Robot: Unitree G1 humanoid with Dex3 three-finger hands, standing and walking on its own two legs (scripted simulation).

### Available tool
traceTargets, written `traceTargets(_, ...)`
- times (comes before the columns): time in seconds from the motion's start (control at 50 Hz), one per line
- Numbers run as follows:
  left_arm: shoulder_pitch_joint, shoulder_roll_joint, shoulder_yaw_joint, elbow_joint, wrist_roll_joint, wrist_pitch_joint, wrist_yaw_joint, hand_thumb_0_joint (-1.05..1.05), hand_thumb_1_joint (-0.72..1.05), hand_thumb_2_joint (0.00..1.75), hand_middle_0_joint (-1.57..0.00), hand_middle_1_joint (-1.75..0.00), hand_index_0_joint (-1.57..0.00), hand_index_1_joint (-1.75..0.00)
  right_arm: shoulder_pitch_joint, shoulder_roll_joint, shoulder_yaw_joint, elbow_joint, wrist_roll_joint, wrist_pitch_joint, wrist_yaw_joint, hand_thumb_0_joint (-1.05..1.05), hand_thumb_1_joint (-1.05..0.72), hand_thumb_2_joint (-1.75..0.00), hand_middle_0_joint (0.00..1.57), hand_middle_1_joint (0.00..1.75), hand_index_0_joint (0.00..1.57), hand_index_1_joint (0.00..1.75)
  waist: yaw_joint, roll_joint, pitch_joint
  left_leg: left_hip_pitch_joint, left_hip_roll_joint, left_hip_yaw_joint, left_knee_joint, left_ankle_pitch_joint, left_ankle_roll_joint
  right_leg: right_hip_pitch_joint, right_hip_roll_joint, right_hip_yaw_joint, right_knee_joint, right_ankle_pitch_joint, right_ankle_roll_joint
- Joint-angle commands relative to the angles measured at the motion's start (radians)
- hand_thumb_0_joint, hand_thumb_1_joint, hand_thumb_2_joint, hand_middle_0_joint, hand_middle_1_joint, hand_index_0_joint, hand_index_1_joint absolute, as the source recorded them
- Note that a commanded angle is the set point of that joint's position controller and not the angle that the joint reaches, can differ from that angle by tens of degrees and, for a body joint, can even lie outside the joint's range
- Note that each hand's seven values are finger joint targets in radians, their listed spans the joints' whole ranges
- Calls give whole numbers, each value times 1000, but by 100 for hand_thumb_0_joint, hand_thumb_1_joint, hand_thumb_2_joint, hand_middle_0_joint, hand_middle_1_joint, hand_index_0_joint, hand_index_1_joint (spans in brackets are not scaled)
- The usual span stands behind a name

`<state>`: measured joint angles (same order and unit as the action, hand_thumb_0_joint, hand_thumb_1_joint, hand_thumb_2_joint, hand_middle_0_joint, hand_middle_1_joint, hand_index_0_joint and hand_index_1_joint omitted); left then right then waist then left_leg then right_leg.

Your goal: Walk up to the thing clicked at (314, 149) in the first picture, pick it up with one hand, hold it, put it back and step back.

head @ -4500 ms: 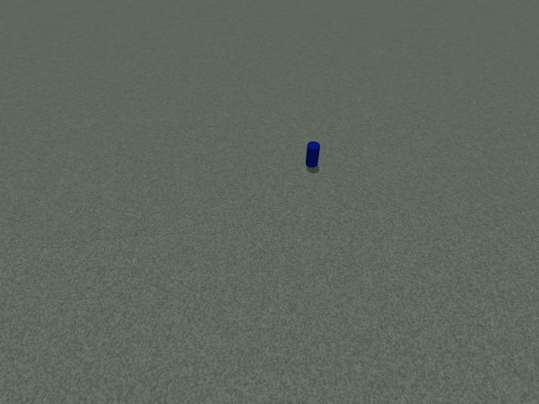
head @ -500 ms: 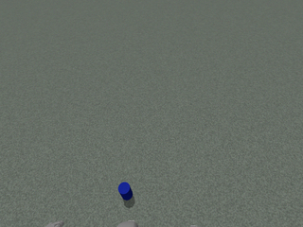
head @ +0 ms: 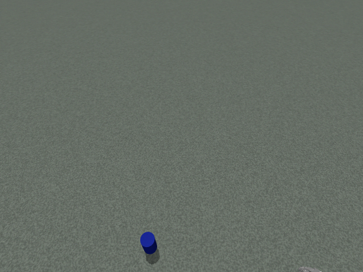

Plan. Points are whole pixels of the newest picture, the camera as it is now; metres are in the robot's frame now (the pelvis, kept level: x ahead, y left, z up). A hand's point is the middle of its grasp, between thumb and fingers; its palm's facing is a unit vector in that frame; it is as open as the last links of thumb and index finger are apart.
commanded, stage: walk up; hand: left
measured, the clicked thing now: (149, 243) +0.38 +0.20 -0.71
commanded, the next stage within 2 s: stand in 0.88 s
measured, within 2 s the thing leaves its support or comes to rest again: neither
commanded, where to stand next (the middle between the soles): +0.02 -0.01 m, yaw -1 degrees
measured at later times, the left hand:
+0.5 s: hand out of the picture +0.09 +0.25 -0.15, palm faces -0.01 -0.94 -0.33, open 7.4 cm
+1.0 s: hand out of the picture +0.10 +0.25 -0.15, palm faces -0.01 -0.94 -0.34, open 7.4 cm
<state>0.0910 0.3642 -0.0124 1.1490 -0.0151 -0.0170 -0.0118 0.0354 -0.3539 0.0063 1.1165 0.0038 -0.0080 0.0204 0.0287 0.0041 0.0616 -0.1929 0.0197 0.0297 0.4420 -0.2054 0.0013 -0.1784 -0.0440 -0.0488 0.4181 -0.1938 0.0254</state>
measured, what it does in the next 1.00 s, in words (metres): stands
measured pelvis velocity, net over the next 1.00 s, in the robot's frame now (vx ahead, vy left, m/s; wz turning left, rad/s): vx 0.02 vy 0.00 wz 0.00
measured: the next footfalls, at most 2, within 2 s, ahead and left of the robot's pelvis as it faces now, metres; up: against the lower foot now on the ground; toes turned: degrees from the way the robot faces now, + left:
none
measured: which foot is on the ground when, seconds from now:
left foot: down 0.00-1.00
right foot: down 0.00-1.00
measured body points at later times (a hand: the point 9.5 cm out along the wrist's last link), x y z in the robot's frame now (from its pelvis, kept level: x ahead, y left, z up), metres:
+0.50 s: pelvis +0.01 +0.00 +0.01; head +0.02 +0.00 +0.46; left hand +0.09 +0.30 -0.13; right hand +0.08 -0.30 -0.13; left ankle +0.02 +0.12 -0.74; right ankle +0.02 -0.14 -0.74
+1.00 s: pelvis +0.02 +0.00 +0.01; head +0.03 -0.01 +0.46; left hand +0.11 +0.30 -0.12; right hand +0.10 -0.30 -0.13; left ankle +0.02 +0.12 -0.74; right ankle +0.02 -0.14 -0.74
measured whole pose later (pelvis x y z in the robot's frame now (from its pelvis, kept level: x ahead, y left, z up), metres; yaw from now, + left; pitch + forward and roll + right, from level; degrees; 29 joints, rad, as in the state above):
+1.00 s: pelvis +0.02 +0.00 +0.01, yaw +0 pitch -2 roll +0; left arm 0.07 0.34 0.01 1.16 0.00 -0.01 -0.01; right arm 0.07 -0.34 -0.01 1.16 -0.01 0.00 0.01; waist 0.00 0.00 0.04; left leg -0.11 0.02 0.03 0.31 -0.16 -0.01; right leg -0.11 -0.04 -0.05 0.31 -0.16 0.02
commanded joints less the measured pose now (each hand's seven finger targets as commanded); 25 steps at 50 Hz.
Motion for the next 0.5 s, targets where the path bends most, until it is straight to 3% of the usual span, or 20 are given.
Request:
traceTargets(0.0, -61, 201, 39, -28, 9, -23, 16, 0, 90, 90, -20, -30, -20, -30, -49, -222, -41, -25, 3, -22, -18, 0, -90, -90, 20, 30, 20, 30, -19, 2, -117, 66, 128, -114, -134, 149, 28, 49, -98, 94, -111, 123, -31)
traceTargets(0.3, -86, 196, 53, -16, 23, -20, 16, 0, 90, 90, -20, -30, -20, -30, -51, -209, -47, -2, -4, -18, -16, 0, -90, -90, 20, 30, 20, 30, -26, -14, -101, 82, 117, -96, -179, 112, 13, 69, -100, 92, -168, 88, -24)
traceTargets(0.38, -87, 198, 56, -25, 24, -18, 16, 0, 90, 90, -20, -30, -20, -30, -43, -212, -47, -3, -8, -18, -17, 0, -90, -90, 20, 30, 20, 30, -28, 2, -91, 69, 113, -96, -188, 58, 13, 60, -100, 97, -174, 59, -26)
traceTargets(0.48, -85, 195, 59, -28, 24, -18, 16, 0, 90, 90, -20, -30, -20, -30, -23, -208, -45, -1, -8, -19, -18, 0, -90, -90, 20, 30, 20, 30, -30, -1, -108, 66, 115, -98, -181, 92, 13, 83, -98, 95, -168, 85, -26)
